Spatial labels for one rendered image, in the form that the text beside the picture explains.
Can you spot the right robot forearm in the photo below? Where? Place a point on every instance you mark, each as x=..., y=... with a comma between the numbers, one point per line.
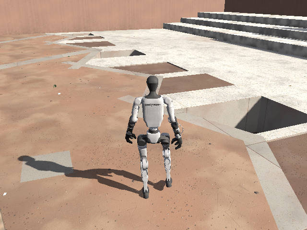
x=176, y=129

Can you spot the left robot forearm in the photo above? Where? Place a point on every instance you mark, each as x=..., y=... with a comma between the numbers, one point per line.
x=130, y=127

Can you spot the right robot hand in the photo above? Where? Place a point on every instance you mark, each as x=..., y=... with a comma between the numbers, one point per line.
x=179, y=142

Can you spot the humanoid robot head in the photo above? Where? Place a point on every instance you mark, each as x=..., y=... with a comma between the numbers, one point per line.
x=152, y=83

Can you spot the robot right upper arm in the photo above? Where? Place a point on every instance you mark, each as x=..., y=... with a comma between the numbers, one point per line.
x=170, y=109

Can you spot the robot left upper arm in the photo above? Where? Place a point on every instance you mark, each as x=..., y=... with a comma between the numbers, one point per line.
x=135, y=109

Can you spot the robot left foot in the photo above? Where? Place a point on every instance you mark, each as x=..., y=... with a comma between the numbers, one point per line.
x=145, y=194

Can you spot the left robot hand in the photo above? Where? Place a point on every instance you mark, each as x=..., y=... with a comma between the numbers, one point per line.
x=130, y=136

